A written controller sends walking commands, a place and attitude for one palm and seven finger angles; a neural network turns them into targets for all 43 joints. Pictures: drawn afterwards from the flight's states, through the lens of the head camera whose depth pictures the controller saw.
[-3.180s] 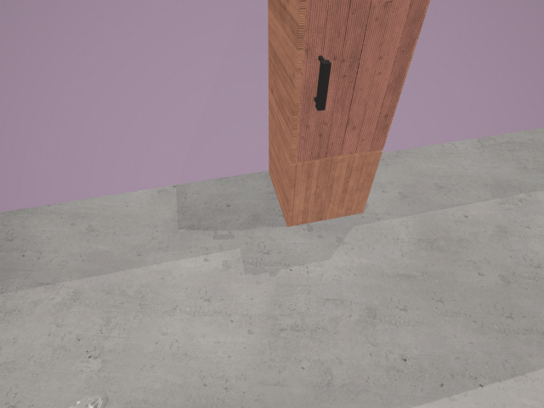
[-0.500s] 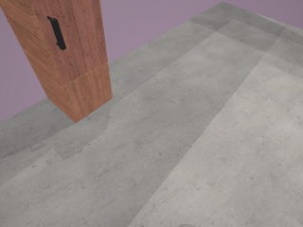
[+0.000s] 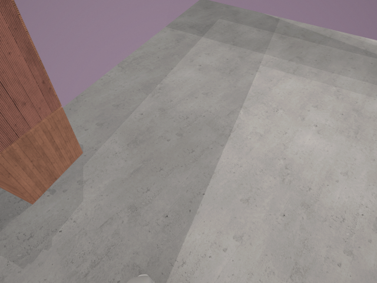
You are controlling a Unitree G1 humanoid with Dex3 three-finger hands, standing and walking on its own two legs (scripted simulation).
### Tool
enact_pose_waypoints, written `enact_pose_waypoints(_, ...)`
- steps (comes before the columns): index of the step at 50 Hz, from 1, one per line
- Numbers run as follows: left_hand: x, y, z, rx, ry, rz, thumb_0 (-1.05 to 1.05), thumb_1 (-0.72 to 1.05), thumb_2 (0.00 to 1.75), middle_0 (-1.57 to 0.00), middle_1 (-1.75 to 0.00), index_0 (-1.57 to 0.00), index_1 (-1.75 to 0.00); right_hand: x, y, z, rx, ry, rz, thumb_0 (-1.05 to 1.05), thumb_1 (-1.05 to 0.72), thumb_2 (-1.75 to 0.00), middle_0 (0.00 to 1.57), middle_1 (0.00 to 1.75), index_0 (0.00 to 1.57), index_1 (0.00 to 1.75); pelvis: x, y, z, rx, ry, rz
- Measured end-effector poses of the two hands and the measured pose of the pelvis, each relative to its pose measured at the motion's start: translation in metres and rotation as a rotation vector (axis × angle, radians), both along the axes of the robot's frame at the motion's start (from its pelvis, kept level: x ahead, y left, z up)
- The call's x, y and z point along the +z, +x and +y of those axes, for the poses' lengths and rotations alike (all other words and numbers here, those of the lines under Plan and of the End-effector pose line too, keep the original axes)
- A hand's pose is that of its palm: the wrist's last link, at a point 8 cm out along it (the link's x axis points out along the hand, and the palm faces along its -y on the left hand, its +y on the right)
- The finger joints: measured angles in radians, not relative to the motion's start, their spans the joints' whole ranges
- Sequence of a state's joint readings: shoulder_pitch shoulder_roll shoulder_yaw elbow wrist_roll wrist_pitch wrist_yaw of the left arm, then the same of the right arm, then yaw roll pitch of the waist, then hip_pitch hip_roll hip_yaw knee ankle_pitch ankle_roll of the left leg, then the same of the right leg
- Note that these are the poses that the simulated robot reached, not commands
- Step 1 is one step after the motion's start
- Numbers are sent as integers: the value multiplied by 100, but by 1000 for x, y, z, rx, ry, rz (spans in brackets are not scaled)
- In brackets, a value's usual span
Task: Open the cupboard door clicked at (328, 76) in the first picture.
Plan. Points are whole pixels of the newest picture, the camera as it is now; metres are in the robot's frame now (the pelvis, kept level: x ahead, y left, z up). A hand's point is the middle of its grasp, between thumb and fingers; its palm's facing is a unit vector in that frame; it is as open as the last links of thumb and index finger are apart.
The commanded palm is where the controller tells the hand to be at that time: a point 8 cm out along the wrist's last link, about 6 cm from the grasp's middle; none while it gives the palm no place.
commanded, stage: walk to a spot facing it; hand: left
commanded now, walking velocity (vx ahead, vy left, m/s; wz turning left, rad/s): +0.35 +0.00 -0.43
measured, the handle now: out of the picture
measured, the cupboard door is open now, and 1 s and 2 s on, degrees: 0 0 0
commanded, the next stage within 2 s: turn to face it in 0.94 s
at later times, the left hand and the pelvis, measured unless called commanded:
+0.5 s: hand (157, 198) +0.37 +0.11 -0.15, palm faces -0.29 -0.94 -0.16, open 7.4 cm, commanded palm none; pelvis +0.20 -0.03 +0.01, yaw -14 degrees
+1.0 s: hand (158, 180) +0.44 +0.12 -0.18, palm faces -0.23 -0.96 -0.14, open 7.4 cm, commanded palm none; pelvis +0.43 -0.06 +0.00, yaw -20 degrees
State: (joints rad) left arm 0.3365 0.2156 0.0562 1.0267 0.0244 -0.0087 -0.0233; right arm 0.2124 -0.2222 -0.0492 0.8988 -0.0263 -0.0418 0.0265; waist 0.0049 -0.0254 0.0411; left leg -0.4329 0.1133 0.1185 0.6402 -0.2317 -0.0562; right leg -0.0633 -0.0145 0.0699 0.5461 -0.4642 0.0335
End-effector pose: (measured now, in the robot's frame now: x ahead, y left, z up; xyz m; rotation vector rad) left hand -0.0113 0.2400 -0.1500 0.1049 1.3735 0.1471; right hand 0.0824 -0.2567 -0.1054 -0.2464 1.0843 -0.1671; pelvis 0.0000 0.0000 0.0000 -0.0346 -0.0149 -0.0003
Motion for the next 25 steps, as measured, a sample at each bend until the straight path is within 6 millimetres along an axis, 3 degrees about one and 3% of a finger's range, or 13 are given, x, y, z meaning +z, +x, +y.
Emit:
enact_pose_waypoints(2, -8, 16, 13, -12, 1, 32, 1, 90, 90, -20, -30, -20, -30, -1, 14, 11, -13, -10, -29, 0, -91, -89, 20, 30, 20, 30, -5, 14, 9, -32, 4, -8)
enact_pose_waypoints(4, -4, 40, 22, -39, 5, 34, 1, 90, 90, -20, -30, -20, -30, 0, 15, 22, -47, -3, -22, 0, -91, -89, 20, 30, 20, 30, 0, 29, 14, -62, 3, -14)
enact_pose_waypoints(8, 13, 106, 29, -86, 6, -43, 1, 91, 90, -20, -30, -19, -30, 3, -1, 42, -129, 30, 72, 0, -91, -89, 20, 30, 20, 30, 15, 58, 20, -95, 9, -10)
enact_pose_waypoints(12, 30, 172, 22, -132, 2, -119, 1, 91, 90, -20, -30, -19, -30, 2, -23, 52, -219, 63, 189, 0, -93, -89, 20, 30, 20, 30, 25, 89, 22, -132, 18, 3)
enact_pose_waypoints(19, 37, 284, -21, -260, -19, -172, 1, 91, 90, -19, -30, -19, -30, -5, -48, 65, -371, 139, 362, 0, -92, -89, 20, 30, 20, 30, 24, 145, 7, -194, 39, 6)
enact_pose_waypoints(25, 29, 383, -83, -382, -29, -230, 1, 91, 90, -20, -30, -19, -30, -20, -41, 57, -471, 206, 483, 1, -91, -89, 20, 30, 20, 30, 7, 203, -28, -248, 41, 11)
